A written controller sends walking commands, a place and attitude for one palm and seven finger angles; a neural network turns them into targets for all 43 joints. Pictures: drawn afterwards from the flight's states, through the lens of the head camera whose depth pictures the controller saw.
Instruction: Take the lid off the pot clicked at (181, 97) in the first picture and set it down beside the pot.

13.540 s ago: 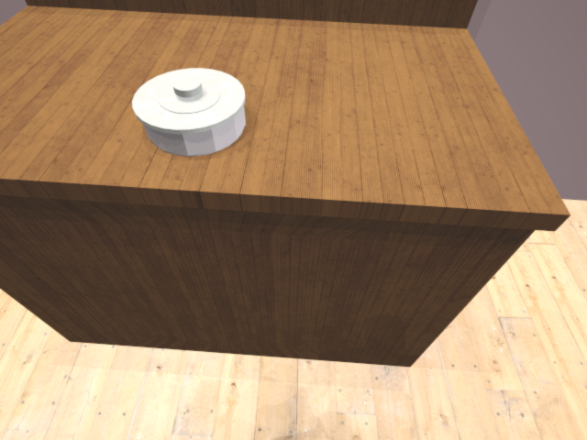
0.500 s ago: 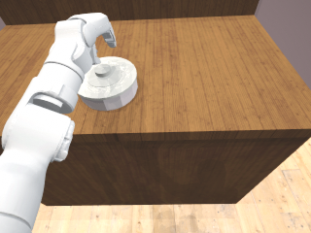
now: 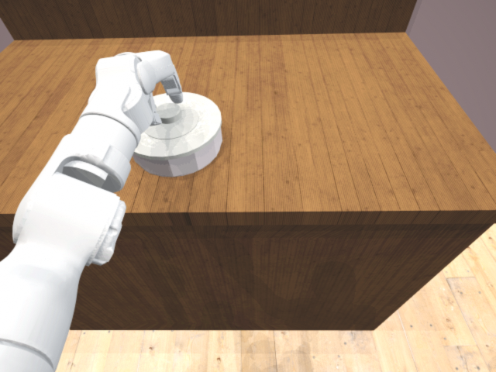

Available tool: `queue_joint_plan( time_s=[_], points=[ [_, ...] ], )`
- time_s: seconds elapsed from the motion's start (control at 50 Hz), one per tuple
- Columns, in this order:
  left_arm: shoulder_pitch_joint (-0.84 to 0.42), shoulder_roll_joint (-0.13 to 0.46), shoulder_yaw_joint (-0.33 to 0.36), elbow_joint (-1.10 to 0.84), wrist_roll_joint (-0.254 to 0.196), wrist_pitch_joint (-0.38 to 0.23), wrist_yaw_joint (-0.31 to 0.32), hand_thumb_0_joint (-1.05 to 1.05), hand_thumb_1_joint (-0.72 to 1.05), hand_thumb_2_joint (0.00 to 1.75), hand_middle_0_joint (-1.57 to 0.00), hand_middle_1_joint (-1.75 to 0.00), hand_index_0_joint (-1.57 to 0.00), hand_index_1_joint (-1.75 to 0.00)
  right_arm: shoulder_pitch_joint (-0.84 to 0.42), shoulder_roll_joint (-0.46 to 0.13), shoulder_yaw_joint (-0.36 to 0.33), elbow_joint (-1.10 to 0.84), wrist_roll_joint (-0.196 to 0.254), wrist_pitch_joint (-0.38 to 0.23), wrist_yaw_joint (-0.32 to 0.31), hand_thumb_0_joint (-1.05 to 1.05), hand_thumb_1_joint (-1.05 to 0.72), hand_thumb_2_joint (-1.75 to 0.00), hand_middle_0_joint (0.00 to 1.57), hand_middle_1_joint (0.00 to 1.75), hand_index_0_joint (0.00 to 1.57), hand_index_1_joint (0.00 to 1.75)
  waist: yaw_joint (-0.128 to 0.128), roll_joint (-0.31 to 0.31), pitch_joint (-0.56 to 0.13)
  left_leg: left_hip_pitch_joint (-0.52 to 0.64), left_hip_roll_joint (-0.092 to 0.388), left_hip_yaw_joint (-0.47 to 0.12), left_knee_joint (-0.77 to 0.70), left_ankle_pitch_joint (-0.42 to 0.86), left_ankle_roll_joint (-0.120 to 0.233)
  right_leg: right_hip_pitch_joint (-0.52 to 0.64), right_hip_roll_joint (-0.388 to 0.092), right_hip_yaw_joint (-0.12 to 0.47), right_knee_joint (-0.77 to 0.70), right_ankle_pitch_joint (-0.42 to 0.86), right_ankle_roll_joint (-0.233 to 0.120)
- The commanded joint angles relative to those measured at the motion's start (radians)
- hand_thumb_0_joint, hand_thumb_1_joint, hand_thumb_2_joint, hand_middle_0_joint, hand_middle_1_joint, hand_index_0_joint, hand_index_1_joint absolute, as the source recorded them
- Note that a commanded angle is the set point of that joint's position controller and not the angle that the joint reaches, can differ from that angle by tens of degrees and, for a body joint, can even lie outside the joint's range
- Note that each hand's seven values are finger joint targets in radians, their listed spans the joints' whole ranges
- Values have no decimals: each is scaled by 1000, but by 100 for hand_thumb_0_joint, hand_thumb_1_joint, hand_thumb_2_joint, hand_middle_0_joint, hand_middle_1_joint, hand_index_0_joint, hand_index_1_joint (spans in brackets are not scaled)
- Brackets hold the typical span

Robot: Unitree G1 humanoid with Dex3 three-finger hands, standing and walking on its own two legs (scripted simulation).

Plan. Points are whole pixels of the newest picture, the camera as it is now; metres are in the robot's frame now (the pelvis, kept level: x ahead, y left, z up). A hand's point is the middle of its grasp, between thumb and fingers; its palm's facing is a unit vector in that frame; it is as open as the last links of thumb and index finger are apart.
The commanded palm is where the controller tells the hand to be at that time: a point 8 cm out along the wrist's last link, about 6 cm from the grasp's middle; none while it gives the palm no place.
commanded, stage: lower the open fingers around the knob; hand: left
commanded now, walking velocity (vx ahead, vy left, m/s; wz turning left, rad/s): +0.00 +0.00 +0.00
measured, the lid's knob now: (168, 113) +0.52 +0.12 +0.15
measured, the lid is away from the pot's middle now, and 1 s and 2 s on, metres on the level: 0.00 0.00 0.01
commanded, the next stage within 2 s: close the fingers and squeeze the knob in 0.40 s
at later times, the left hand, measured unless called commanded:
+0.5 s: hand (160, 110) +0.49 +0.12 +0.18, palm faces -0.40 -0.08 -0.91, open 10.4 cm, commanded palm +0.49 +0.13 +0.23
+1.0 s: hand (156, 111) +0.49 +0.13 +0.18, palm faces -0.40 -0.10 -0.91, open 9.2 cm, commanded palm +0.49 +0.14 +0.23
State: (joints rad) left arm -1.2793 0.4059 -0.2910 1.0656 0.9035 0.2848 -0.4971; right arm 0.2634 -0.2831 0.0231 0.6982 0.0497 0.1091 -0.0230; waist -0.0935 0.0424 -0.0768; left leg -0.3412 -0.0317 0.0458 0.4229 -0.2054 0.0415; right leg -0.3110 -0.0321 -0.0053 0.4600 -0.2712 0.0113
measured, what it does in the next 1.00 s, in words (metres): stands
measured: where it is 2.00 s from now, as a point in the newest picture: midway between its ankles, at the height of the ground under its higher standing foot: outside the picture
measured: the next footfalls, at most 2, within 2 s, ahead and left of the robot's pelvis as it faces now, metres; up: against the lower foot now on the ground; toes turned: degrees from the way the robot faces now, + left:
none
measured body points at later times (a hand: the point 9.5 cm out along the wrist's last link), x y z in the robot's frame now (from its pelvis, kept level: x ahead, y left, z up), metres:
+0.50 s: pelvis +0.00 +0.00 +0.00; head +0.03 -0.01 +0.45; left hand +0.50 +0.13 +0.23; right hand +0.03 -0.26 -0.14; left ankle +0.00 +0.10 -0.74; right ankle -0.03 -0.13 -0.74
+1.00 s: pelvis +0.00 +0.00 +0.00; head +0.04 -0.01 +0.45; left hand +0.51 +0.13 +0.23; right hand +0.05 -0.27 -0.13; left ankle +0.00 +0.10 -0.74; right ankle -0.03 -0.13 -0.74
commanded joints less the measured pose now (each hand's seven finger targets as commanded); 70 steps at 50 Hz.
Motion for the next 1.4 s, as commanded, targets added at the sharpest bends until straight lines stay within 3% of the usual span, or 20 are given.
queue_joint_plan(
  time_s=[0.0, 0.08, 0.14, 0.26, 0.34, 0.48, 0.5, 0.54, 0.66, 0.74, 0.82, 0.86, 0.92, 1.04, 1.1, 1.14, 1.2, 1.26, 1.32, 1.38],
  points=[
    [-565, 188, 32, -140, 24, -3, 35, 0, -41, 164, -84, -8, -84, -8, 8, -132, -45, -84, -1, -19, -17, 0, -90, -90, 20, 30, 20, 30, -25, -127, -337, 252, -38, -28, 18, 261, 41, 23, 71, -19, -38, 353, -37],
    [-545, 169, 9, -59, 38, 7, 47, 0, -41, 164, -84, -8, -84, -8, 14, -138, -39, -67, 2, -6, -17, 0, -90, -90, 20, 30, 20, 30, -30, -88, -293, 220, -38, -28, 16, 234, 32, -17, 75, -27, -32, 319, -44],
    [-534, 147, 6, -104, 25, -8, 55, 0, -41, 164, -84, -8, -84, -8, 20, -143, -48, -71, -2, -3, -12, 0, -90, -90, 20, 30, 20, 30, -26, -34, -356, 268, -28, -38, 34, 308, 26, -24, 72, -30, -20, 337, -50],
    [-614, 210, 56, -183, 28, -34, 55, 0, -41, 164, -84, -8, -84, -8, 30, -132, -51, -79, -6, -7, -14, 0, -90, -90, 20, 30, 20, 30, -25, -62, -449, 310, -24, -48, 49, 382, 33, 8, 78, -22, -12, 376, -40],
    [-552, 143, 10, -60, -4, -14, 52, 0, -41, 164, -84, -8, -84, -8, 53, -145, -53, -52, 2, -11, -21, 0, -90, -90, 20, 30, 20, 30, -41, -92, -307, 253, -25, -44, 24, 301, 35, -45, 83, -36, -38, 324, -45],
    [-560, 201, 47, -66, 34, -32, 62, 0, -41, 164, -84, -8, -84, -8, 63, -145, -48, -52, -7, -18, -21, 0, -90, -90, 20, 30, 20, 30, -29, -79, -371, 250, -26, -40, 29, 312, 33, -13, 81, -26, -21, 345, -43],
    [-555, 182, 33, -68, 33, -30, 61, 0, -12, 95, -49, -66, -49, -66, 58, -140, -48, -56, -6, -18, -22, 0, -90, -90, 20, 30, 20, 30, -28, -89, -369, 247, -28, -38, 28, 293, 35, -10, 80, -26, -24, 335, -41],
    [-558, 159, 18, -79, 14, -30, 63, 0, -11, 96, -49, -71, -49, -71, 64, -148, -55, -54, -4, -16, -22, 0, -90, -90, 20, 30, 20, 30, -34, -75, -359, 253, -24, -38, 26, 299, 35, -21, 79, -30, -30, 334, -44],
    [-590, 235, 74, -84, 27, -31, 64, 0, -5, 97, -49, -82, -49, -82, 68, -144, -51, -50, -8, -21, -26, 0, -90, -90, 20, 30, 20, 30, -28, -103, -398, 251, -30, -36, 30, 303, 40, 15, 80, -19, -24, 362, -39],
    [-569, 192, 41, -145, 11, -46, 64, 0, -2, 97, -50, -87, -50, -87, 56, -143, -57, -68, -8, -29, -23, 0, -90, -90, 20, 30, 20, 30, -21, -37, -415, 292, -23, -40, 41, 388, 38, 7, 75, -23, -22, 391, -43],
    [-579, 196, 31, -89, 28, -29, 54, 0, 3, 97, -52, -92, -52, -92, 52, -141, -51, -58, -1, -20, -27, 0, -90, -90, 20, 30, 20, 30, -37, -98, -331, 238, -32, -27, 26, 278, 41, -8, 81, -22, -38, 346, -38],
    [-619, 220, 57, -164, 19, -48, 61, 0, 5, 96, -52, -94, -52, -94, 49, -137, -54, -68, -7, -27, -26, 0, -90, -90, 20, 30, 20, 30, -29, -61, -410, 289, -30, -36, 38, 335, 42, 7, 78, -16, -28, 371, -39],
    [-558, 251, 75, -113, 35, -40, 60, 0, 8, 95, -54, -97, -54, -97, 50, -138, -50, -65, -5, -22, -29, 0, -90, -90, 20, 30, 20, 30, -20, -79, -401, 259, -31, -30, 37, 338, 40, 32, 75, -15, -23, 392, -38],
    [-547, 181, 32, -182, 9, -45, 53, 0, 15, 92, -58, -102, -58, -102, 35, -139, -60, -78, -7, -14, -18, 0, -90, -90, 20, 30, 20, 30, -22, -40, -413, 317, -22, -41, 58, 448, 38, 3, 77, -25, -23, 419, -42],
    [-533, 272, 105, -165, 24, -39, 52, 0, 19, 90, -60, -103, -60, -103, 38, -137, -54, -78, -8, -13, -20, 0, -90, -90, 20, 30, 20, 30, -8, -89, -428, 291, -26, -37, 54, 432, 42, 50, 78, -16, -18, 439, -36],
    [-533, 223, 62, -189, 4, -41, 53, 0, 22, 89, -62, -104, -62, -104, 22, -139, -54, -85, -6, -9, -19, 0, -90, -90, 20, 30, 20, 30, -11, -39, -425, 296, -26, -36, 52, 437, 39, 40, 74, -20, -18, 438, -42],
    [-540, 207, 55, -203, 22, -39, 52, 0, 26, 86, -64, -105, -64, -105, 26, -129, -54, -83, -7, -13, -16, 0, -90, -90, 20, 30, 20, 30, -12, -64, -414, 320, -22, -42, 56, 468, 40, 22, 79, -20, -21, 431, -37],
    [-500, 275, 108, -174, 24, -34, 56, 0, 30, 83, -67, -106, -67, -106, 21, -134, -48, -86, -10, -7, -20, 0, -90, -90, 20, 30, 20, 30, 2, -85, -418, 287, -27, -37, 51, 445, 40, 62, 76, -17, -16, 443, -37],
    [-525, 242, 67, -144, 28, -24, 54, 0, 34, 79, -70, -107, -70, -107, 8, -130, -44, -85, -5, -4, -27, 0, -90, -90, 20, 30, 20, 30, -9, -96, -371, 252, -31, -25, 32, 353, 40, 53, 74, -17, -29, 409, -36],
    [-559, 245, 69, -201, 37, -33, 62, 0, 36, 82, -70, -107, -67, -105, 7, -130, -47, -91, -7, -8, -24, 0, -90, -90, 20, 30, 20, 30, -5, -49, -429, 298, -26, -37, 44, 413, 37, 48, 73, -15, -20, 415, -40]
  ],
)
